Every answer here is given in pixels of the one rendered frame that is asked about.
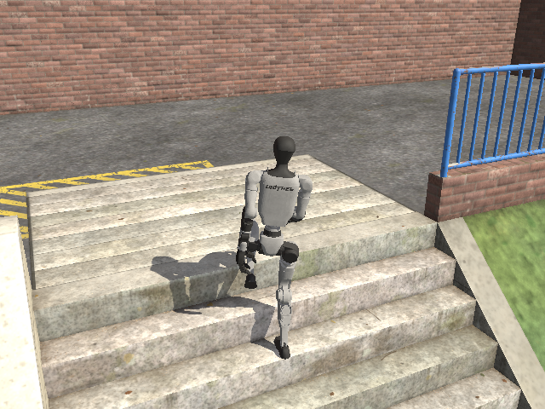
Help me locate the stairs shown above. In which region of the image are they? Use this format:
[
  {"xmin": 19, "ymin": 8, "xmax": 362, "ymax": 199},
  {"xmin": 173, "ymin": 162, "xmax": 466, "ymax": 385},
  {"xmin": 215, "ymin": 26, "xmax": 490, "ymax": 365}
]
[{"xmin": 34, "ymin": 222, "xmax": 521, "ymax": 409}]

